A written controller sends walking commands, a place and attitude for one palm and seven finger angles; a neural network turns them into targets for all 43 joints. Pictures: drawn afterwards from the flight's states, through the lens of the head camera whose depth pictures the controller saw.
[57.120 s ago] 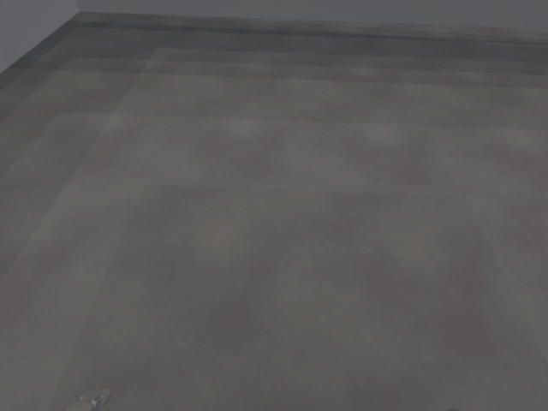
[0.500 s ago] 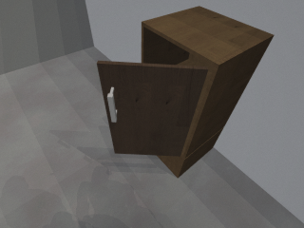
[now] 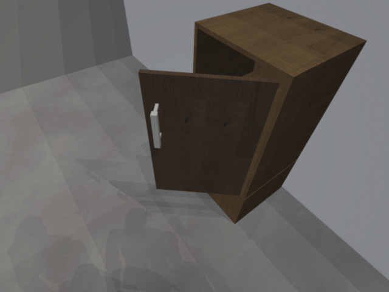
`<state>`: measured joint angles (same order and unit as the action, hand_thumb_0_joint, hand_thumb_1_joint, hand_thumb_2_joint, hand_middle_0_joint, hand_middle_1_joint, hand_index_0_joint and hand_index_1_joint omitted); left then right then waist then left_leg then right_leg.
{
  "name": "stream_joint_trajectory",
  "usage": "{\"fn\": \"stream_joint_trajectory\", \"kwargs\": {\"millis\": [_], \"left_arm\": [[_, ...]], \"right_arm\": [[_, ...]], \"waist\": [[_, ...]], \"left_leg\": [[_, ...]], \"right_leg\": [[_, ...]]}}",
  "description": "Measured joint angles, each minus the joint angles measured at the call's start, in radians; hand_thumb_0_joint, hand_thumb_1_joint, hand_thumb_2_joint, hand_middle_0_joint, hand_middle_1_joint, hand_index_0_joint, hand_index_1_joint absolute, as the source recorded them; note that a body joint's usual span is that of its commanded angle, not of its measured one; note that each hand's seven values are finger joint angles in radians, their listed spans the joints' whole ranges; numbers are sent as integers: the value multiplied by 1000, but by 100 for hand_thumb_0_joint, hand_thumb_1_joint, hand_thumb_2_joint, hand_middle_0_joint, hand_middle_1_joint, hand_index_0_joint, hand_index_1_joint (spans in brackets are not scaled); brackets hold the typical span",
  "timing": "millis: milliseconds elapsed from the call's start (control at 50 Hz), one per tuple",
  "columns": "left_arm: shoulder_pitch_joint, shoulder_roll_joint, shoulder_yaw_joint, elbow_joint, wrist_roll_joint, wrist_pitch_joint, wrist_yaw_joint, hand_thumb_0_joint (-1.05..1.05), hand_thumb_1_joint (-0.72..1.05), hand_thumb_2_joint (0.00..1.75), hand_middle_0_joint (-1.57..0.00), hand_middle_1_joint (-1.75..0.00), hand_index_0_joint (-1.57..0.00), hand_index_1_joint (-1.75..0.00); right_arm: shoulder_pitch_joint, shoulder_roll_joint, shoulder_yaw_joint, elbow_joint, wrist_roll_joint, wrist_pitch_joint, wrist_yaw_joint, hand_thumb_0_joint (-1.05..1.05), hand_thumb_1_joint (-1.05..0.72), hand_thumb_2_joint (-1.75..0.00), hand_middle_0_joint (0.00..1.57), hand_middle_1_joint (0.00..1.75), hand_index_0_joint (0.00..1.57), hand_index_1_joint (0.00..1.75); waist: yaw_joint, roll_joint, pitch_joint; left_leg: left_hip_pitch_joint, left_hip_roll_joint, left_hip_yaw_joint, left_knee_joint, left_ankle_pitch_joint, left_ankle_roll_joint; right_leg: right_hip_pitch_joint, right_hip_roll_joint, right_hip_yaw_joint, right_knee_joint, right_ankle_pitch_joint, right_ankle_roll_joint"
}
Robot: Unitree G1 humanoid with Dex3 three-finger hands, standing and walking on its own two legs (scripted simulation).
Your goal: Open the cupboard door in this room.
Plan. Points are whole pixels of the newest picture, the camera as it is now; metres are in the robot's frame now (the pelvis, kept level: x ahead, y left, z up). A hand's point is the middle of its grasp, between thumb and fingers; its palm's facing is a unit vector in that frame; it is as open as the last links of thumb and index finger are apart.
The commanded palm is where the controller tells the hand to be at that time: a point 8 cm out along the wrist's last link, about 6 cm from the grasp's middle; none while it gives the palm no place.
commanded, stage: look again from close up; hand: left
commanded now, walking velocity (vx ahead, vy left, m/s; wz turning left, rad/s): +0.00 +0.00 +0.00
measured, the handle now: (157, 126) +0.58 +0.15 -0.04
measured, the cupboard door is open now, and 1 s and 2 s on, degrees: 49 49 49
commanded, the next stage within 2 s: raise the hand with hooked fingers in 0.32 s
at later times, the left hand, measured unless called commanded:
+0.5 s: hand out of the picture +0.00 +0.14 -0.15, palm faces +0.15 -0.97 -0.21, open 7.2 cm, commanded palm +0.08 +0.18 -0.07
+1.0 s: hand out of the picture +0.13 +0.17 -0.06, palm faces +0.20 -0.98 -0.08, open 9.5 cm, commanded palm +0.12 +0.21 -0.05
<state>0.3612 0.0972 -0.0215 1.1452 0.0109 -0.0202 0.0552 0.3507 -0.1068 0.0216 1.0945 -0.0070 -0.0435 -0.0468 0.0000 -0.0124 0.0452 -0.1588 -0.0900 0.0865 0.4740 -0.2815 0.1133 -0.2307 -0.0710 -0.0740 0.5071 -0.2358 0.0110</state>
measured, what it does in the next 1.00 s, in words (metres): lowers itself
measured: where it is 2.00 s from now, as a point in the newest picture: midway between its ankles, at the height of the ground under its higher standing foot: outside the picture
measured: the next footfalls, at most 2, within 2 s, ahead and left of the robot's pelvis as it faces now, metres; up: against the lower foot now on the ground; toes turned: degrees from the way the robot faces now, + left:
none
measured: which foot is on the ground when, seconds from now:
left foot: down 0.00-1.00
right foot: down 0.00-1.00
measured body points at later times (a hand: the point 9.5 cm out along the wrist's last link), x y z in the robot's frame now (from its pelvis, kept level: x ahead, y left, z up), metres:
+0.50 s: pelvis -0.03 -0.04 +0.00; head -0.03 -0.03 +0.45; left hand +0.00 +0.19 -0.13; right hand -0.01 -0.27 -0.14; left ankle -0.01 +0.04 -0.74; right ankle +0.02 -0.14 -0.73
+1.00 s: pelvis -0.02 -0.08 -0.09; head +0.05 -0.05 +0.35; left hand +0.11 +0.22 -0.05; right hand +0.24 -0.32 -0.13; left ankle -0.01 +0.04 -0.73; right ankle +0.02 -0.14 -0.74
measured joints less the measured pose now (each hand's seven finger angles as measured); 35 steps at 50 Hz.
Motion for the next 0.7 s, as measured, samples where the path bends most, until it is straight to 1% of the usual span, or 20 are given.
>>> {"fn": "stream_joint_trajectory", "kwargs": {"millis": [60,100,160,280,420,440,460,480,500,520,540,560,600,620,660,700], "left_arm": [[0,13,5,-13,0,9,-1,0,91,90,-20,-30,-20,-30],[3,21,8,-26,4,15,-4,0,91,90,-19,-30,-20,-30],[7,28,12,-50,13,19,-10,0,91,90,-19,-30,-20,-30],[16,33,17,-80,15,13,-17,0,91,90,-19,-30,-20,-30],[23,25,14,-78,10,9,-24,0,91,90,-19,-30,-20,-30],[21,23,9,-77,12,5,-18,0,91,90,-19,-30,-20,-30],[67,23,12,-234,-39,68,-19,1,91,90,-19,-30,-20,-30],[124,39,19,-411,-58,114,9,3,93,90,-20,-30,-20,-30],[169,62,28,-545,-82,92,37,4,95,89,-20,-30,-21,-31],[194,82,37,-650,-106,64,60,6,96,89,-20,-31,-21,-31],[200,97,46,-743,-135,49,75,6,96,89,-20,-31,-21,-32],[191,106,55,-823,-160,30,81,6,95,88,-20,-32,-21,-32],[144,112,69,-931,-185,-42,68,6,92,87,-20,-33,-20,-34],[107,112,79,-956,-191,-92,52,5,90,87,-20,-34,-20,-35],[19,113,111,-954,-208,-220,-8,4,85,85,-20,-36,-20,-37],[-51,114,150,-936,-237,-349,-108,3,80,84,-20,-39,-21,-39]], "right_arm": [[-9,-11,-1,-13,-7,15,-2,1,-92,-90,20,30,20,30],[-10,-24,-8,-19,-10,29,4,2,-93,-90,20,30,20,30],[-13,-44,-17,-39,-10,33,17,3,-93,-90,20,30,20,30],[-22,-63,-23,-59,-9,29,25,2,-92,-90,20,30,20,30],[-13,-54,-18,-42,-7,29,27,1,-92,-90,20,30,20,30],[-14,-53,-13,-44,-7,32,29,1,-91,-90,20,30,20,30],[-2,-54,-2,-84,5,26,25,1,-91,-90,20,30,20,30],[16,-54,13,-124,20,-17,11,1,-91,-90,20,30,20,30],[33,-57,22,-153,32,-73,0,1,-91,-90,20,30,20,30],[44,-63,21,-175,44,-119,-7,2,-91,-90,20,30,20,30],[50,-72,17,-202,56,-152,-11,2,-91,-90,20,30,20,30],[49,-87,14,-229,65,-180,-16,2,-91,-90,20,30,20,30],[26,-124,7,-275,66,-223,-23,2,-91,-90,20,30,20,30],[6,-142,3,-298,60,-236,-22,2,-91,-90,20,30,20,30],[-44,-162,-11,-344,44,-254,-15,2,-91,-90,20,30,20,30],[-94,-165,-31,-397,32,-264,2,2,-91,-90,20,30,20,30]], "waist": [[5,14,-31],[9,16,-55],[12,17,-76],[11,16,-77],[8,2,-62],[11,2,-55],[6,-2,-39],[7,-12,-28],[6,-17,-32],[-1,-17,-44],[-9,-9,-55],[-15,6,-62],[-28,45,-77],[-35,60,-90],[-43,66,-125],[-34,40,-153]], "left_leg": [[0,2,2,28,-14,0],[1,3,9,30,-16,-5],[-6,5,21,22,-7,-8],[-22,19,23,2,20,-18],[-31,39,10,-16,40,-38],[-41,45,9,-3,36,-44],[-47,48,8,12,31,-48],[-46,47,10,20,26,-52],[-52,45,10,28,22,-56],[-66,41,4,38,18,-60],[-82,36,-7,55,13,-62],[-99,34,-19,77,5,-63],[-146,36,-40,136,-17,-64],[-182,37,-49,172,-32,-66],[-283,41,-59,260,-74,-78],[-387,47,-58,349,-90,-91]], "right_leg": [[1,0,2,23,-6,9],[-5,1,10,34,-9,9],[-22,4,21,40,-2,4],[-36,19,22,12,29,-2],[-34,39,6,-27,53,-21],[-39,44,4,-25,54,-24],[-45,45,2,-10,50,-26],[-53,46,8,16,33,-33],[-68,47,14,44,8,-40],[-84,45,16,67,-11,-43],[-96,44,13,83,-18,-44],[-105,45,9,95,-18,-44],[-133,49,-3,127,-29,-44],[-162,52,-8,155,-48,-43],[-258,59,-8,240,-111,-45],[-369,73,3,330,-137,-54]]}}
